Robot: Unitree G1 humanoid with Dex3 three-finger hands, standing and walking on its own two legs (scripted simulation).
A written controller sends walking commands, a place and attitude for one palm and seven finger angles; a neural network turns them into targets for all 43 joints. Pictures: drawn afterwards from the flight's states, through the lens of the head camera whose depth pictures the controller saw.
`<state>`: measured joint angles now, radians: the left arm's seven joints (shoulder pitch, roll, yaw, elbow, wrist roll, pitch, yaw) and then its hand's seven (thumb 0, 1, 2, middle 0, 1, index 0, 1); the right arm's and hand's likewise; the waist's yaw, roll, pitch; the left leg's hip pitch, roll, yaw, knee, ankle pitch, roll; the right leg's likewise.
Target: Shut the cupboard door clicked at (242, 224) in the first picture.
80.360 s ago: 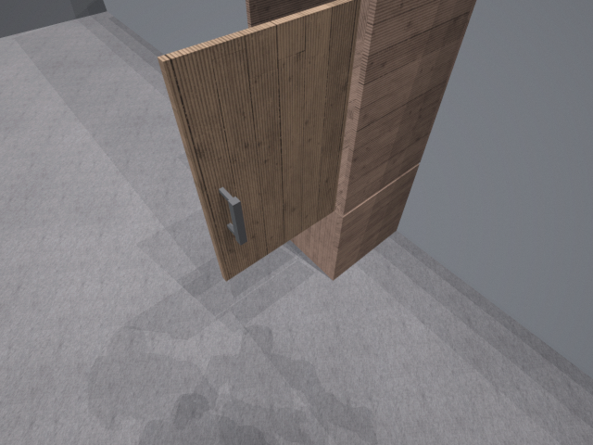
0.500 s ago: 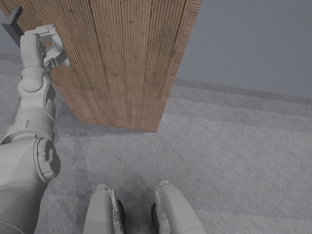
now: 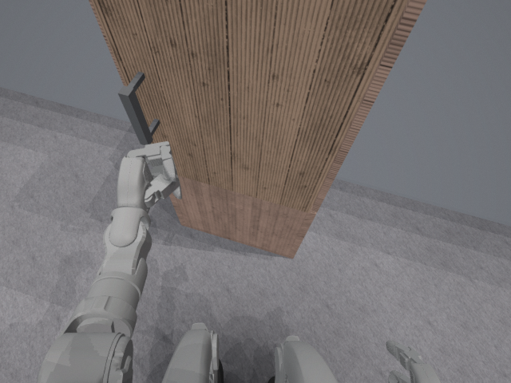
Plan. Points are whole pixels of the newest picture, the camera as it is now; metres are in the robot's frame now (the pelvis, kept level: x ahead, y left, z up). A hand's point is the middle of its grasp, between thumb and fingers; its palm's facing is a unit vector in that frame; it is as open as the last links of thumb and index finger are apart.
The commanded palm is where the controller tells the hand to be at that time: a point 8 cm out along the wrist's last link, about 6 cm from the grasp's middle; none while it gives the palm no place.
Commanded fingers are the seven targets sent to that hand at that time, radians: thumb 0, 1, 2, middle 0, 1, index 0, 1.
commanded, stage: draw the hand back to the body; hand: left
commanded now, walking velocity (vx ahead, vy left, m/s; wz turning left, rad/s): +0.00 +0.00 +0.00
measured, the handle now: (142, 111) +0.57 +0.20 +0.03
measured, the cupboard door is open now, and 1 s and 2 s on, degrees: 0 0 0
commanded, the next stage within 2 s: step back with the hand held close in 1.70 s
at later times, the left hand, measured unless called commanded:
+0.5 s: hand (125, 190) +0.35 +0.17 +0.11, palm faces +0.01 -1.00 -0.05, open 3.1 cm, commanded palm +0.32 +0.22 +0.12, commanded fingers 0.00 0.90 0.90 -1.30 -1.50 -1.30 -1.50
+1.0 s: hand out of the picture +0.27 +0.24 +0.20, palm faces +0.32 -0.90 -0.29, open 3.8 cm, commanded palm +0.22 +0.28 +0.23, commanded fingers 0.00 0.90 0.90 -0.61 -0.75 -0.61 -0.75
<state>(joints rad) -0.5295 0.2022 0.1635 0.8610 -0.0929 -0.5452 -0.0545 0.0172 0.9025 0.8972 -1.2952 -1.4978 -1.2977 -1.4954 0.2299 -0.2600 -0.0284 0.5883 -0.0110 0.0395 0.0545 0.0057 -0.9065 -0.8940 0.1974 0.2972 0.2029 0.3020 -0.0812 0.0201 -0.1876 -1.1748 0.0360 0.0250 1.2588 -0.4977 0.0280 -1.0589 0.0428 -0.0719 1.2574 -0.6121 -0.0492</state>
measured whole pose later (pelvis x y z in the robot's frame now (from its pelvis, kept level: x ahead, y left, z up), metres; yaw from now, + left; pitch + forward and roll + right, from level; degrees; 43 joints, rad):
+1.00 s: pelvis +0.03 +0.01 +0.11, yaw +2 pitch -1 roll +0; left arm 0.24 0.30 0.13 -0.06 -0.08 -0.03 0.10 0.02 0.90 0.90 -0.87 -1.03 -0.87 -1.03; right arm 0.16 -0.21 0.07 0.54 0.04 0.01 -0.08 0.01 -0.90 -0.89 0.20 0.30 0.21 0.30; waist 0.05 0.05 -0.04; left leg -0.27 -0.02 0.04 0.53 -0.25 0.04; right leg -0.16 0.02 -0.04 0.50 -0.34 -0.02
